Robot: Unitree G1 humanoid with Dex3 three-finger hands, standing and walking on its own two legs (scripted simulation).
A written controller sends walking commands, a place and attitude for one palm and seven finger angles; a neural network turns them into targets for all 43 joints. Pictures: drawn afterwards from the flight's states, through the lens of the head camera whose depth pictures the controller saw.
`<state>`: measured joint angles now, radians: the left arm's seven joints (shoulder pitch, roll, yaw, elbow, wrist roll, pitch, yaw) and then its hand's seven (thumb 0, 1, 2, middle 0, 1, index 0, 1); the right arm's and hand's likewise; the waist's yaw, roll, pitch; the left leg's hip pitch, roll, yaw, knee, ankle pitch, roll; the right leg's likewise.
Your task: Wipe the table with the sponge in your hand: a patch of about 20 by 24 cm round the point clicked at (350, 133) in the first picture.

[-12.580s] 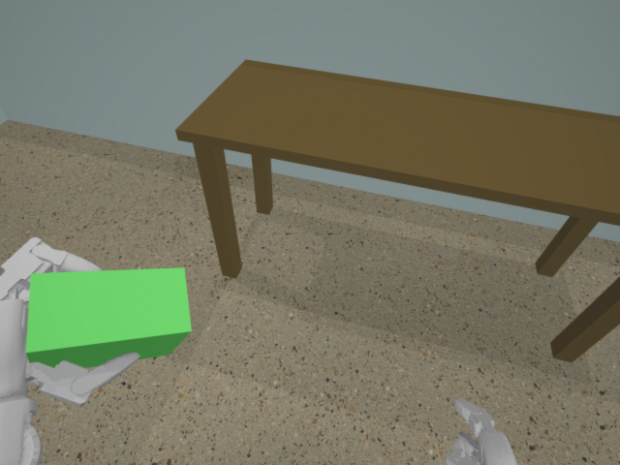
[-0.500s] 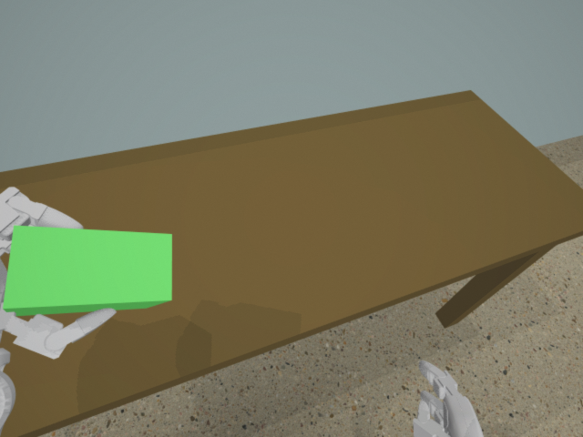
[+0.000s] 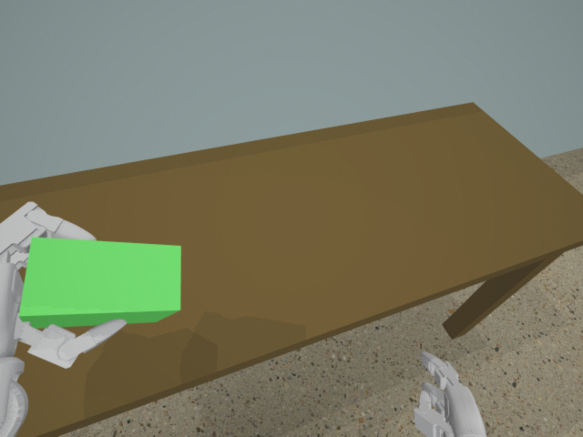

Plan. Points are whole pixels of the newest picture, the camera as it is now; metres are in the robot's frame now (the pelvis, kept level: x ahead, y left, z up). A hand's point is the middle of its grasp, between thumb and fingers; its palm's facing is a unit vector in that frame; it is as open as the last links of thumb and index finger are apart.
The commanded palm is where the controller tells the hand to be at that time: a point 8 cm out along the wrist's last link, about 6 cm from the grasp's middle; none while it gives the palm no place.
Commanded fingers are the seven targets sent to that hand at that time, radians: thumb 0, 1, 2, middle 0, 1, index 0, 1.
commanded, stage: look again from close up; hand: left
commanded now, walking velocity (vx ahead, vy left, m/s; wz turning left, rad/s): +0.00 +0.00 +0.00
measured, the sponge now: (127, 286) +0.23 +0.21 +0.13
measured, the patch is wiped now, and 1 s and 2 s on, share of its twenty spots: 0.00 0.00 0.00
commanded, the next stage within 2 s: shuffle to correct the standing spot in 0.12 s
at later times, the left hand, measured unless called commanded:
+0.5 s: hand (95, 291) +0.22 +0.23 +0.15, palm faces +0.35 -0.86 -0.37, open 10.7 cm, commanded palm +0.15 +0.26 +0.17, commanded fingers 0.00 0.10 1.30 -1.20 -1.60 -1.20 -1.60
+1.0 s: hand (167, 292) +0.22 +0.16 +0.15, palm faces +0.27 -0.87 -0.42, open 10.7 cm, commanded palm +0.16 +0.20 +0.17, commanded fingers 0.00 0.10 1.30 -1.20 -1.60 -1.20 -1.60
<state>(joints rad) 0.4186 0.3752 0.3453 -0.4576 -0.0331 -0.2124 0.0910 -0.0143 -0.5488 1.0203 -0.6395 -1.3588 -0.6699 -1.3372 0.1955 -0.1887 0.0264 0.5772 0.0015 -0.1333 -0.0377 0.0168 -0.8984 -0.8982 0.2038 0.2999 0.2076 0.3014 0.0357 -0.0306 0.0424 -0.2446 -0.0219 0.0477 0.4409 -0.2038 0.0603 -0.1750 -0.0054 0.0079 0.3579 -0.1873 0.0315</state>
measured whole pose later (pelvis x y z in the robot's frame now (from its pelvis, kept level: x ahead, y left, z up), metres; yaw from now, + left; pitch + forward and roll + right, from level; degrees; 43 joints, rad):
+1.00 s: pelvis +0.00 -0.08 -0.01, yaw -1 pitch +1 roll -1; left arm 0.48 0.41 0.36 -0.51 -0.09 -0.14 0.06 -0.02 -0.55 1.02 -0.64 -1.35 -0.67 -1.33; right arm 0.20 -0.22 -0.03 0.56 0.01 -0.09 -0.05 0.02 -0.90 -0.90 0.20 0.30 0.21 0.30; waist 0.00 0.00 0.03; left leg -0.30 0.09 0.02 0.51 -0.23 -0.05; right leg -0.24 0.11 -0.01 0.44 -0.22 -0.08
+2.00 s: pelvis -0.01 -0.08 -0.01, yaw -1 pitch +1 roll -1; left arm 0.48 0.41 0.36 -0.53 -0.09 -0.12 0.07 -0.02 -0.55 1.02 -0.64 -1.35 -0.67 -1.33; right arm 0.20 -0.19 -0.01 0.56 0.01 -0.08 -0.04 0.02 -0.90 -0.90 0.20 0.30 0.21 0.30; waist 0.00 -0.01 0.04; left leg -0.31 0.09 0.01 0.52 -0.23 -0.05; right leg -0.25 0.11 -0.03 0.45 -0.22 -0.08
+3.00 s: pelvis -0.01 -0.08 -0.01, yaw +0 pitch +0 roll -2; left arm 0.50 0.42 0.37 -0.53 -0.10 -0.11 0.07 -0.02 -0.55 1.02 -0.64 -1.35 -0.67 -1.33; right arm 0.20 -0.20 -0.01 0.56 0.02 -0.07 -0.03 0.02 -0.90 -0.90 0.20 0.30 0.21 0.30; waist 0.00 0.00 0.05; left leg -0.31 0.10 -0.01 0.54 -0.24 -0.06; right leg -0.23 0.11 -0.05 0.45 -0.22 -0.09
